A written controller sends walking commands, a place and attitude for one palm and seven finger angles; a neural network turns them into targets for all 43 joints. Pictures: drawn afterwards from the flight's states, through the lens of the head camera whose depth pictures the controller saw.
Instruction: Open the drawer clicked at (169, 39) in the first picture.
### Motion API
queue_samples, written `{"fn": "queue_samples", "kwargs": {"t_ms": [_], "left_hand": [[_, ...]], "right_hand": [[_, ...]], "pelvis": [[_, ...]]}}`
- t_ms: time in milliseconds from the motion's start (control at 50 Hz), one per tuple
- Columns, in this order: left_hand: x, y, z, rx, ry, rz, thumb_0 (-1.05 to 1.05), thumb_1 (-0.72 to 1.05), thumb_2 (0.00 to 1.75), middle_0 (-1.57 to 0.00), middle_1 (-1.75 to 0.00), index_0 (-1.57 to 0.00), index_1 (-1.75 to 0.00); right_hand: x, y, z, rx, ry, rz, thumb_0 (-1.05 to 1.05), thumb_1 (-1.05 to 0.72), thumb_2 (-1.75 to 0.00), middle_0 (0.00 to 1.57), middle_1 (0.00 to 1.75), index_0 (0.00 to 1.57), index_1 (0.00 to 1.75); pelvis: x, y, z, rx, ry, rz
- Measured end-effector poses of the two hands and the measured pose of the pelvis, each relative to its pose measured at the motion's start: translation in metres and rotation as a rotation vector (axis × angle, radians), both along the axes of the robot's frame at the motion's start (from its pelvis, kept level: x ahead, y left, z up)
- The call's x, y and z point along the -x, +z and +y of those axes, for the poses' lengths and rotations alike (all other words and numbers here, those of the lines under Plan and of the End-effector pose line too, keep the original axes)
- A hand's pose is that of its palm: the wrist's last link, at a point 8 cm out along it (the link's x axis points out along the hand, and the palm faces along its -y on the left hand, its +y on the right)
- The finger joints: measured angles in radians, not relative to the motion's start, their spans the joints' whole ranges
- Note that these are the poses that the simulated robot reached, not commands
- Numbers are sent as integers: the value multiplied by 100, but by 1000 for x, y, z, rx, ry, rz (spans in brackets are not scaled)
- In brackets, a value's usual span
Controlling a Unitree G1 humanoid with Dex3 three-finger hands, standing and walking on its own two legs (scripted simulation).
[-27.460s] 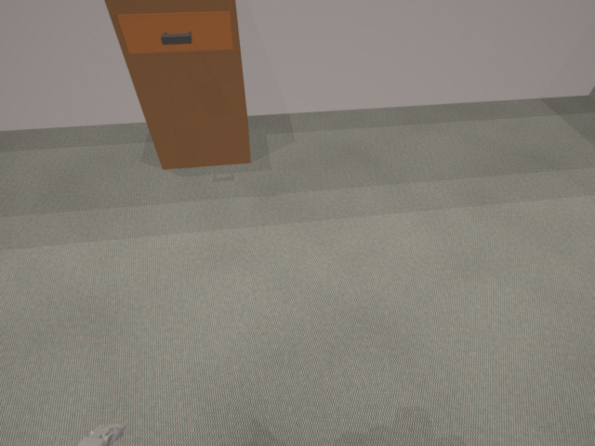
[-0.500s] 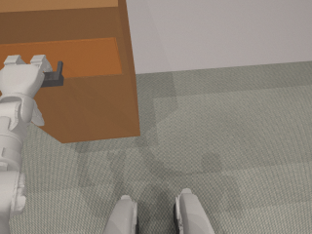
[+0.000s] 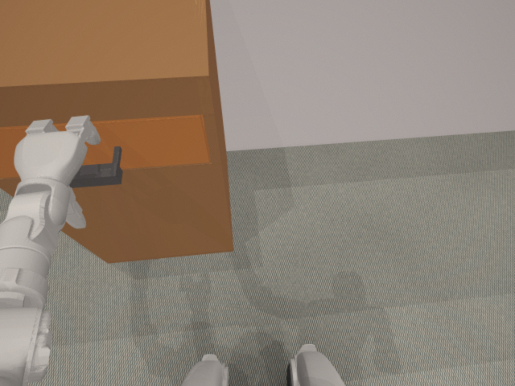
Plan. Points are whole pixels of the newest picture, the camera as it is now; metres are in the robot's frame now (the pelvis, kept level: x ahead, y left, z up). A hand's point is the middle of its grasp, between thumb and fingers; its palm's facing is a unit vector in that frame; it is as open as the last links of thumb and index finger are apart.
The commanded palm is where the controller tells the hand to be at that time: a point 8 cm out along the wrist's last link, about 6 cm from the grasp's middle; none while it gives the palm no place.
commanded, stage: lift the fingers back up to retry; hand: left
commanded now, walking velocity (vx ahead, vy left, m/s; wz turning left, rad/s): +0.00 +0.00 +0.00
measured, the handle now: (89, 164) +0.49 +0.31 -0.03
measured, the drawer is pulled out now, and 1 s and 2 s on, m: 0.00 0.00 0.00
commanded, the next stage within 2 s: re-aim the fingers above the handle in 0.28 s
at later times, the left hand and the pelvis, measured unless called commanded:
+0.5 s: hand (60, 184) +0.42 +0.31 +0.02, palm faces -0.05 -0.03 -1.00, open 13.9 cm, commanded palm +0.40 +0.31 +0.09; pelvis +0.02 +0.00 +0.01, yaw +1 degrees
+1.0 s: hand (56, 184) +0.41 +0.31 +0.03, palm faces -0.04 -0.01 -1.00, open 13.9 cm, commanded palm +0.40 +0.31 +0.08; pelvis +0.00 +0.00 +0.01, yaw +0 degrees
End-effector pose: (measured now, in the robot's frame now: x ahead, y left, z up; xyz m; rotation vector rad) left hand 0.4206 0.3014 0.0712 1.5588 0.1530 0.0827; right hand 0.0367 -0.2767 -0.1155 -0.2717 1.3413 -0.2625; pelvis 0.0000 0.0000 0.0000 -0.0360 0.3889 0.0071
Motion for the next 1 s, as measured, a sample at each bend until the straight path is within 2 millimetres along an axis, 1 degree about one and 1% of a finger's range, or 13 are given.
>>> {"fn": "queue_samples", "kwargs": {"t_ms": [120, 200, 260, 340, 420, 480, 580, 680, 780, 880, 940, 1000], "left_hand": [[1, 11, -1, 5, 12, 36, 0, -49, 30, -32, -120, -31, -120], [2, 15, 2, 18, 12, 46, 0, -49, 30, -32, -120, -31, -120], [6, 13, 6, 24, 14, 55, 0, -49, 30, -32, -120, -31, -120], [15, 6, 11, 20, 7, 68, 0, -49, 30, -32, -120, -31, -120], [21, 1, 11, 21, -13, 51, 0, -49, 30, -32, -120, -31, -120], [21, 2, 11, 21, -18, 18, 0, -49, 30, -32, -120, -32, -120], [17, 8, 14, 1, 11, -17, 0, -49, 30, -32, -120, -32, -120], [14, 10, 15, -5, 45, 26, 0, -49, 30, -32, -120, -31, -120], [15, 11, 5, 12, 5, 64, 0, -49, 30, -32, -120, -31, -120], [19, 13, -4, 36, -45, 26, 0, -49, 30, -32, -120, -32, -120], [22, 14, -1, 25, -32, 0, 0, -49, 30, -32, -120, -32, -120], [27, 12, 10, -3, 10, 0, 0, -49, 30, -32, -120, -31, -120]], "right_hand": [[-18, 10, 4, -20, -12, -23, 0, -90, -90, 20, 30, 20, 30], [-31, 14, 7, -27, -8, -44, 0, -90, -90, 21, 30, 20, 30], [-40, 16, 7, -30, -2, -58, 0, -90, -90, 21, 30, 20, 30], [-49, 16, 7, -27, 13, -67, 0, -90, -90, 21, 30, 20, 30], [-54, 15, 7, -19, 31, -66, 0, -90, -90, 21, 30, 20, 30], [-56, 13, 6, -13, 43, -62, 0, -90, -90, 21, 30, 20, 30], [-53, 9, 7, -18, 43, -59, 0, -90, -90, 20, 30, 20, 30], [-43, 10, 9, -30, 22, -56, 0, -90, -90, 20, 30, 20, 30], [-29, 13, 10, -28, -1, -50, 0, -90, -90, 21, 30, 20, 30], [-18, 13, 8, -26, -11, -38, 0, -90, -90, 21, 30, 20, 30], [-13, 11, 6, -29, -9, -30, 0, -90, -90, 21, 30, 20, 30], [-10, 8, 4, -30, -3, -22, 0, -90, -90, 21, 30, 20, 30]], "pelvis": [[-13, 13, 2, -3, -6, -32], [-19, 17, 3, -6, -9, -44], [-22, 19, 2, -7, -11, -46], [-23, 18, 2, -5, -7, -44], [-21, 16, 3, -2, 2, -40], [-20, 14, 3, -1, 8, -37], [-16, 11, 3, 1, 10, -36], [-13, 13, 3, -2, 3, -44], [-12, 16, 3, -4, -3, -56], [-9, 16, 3, -8, -9, -63], [-6, 14, 2, -10, -12, -62], [-2, 12, 0, -13, -13, -58]]}}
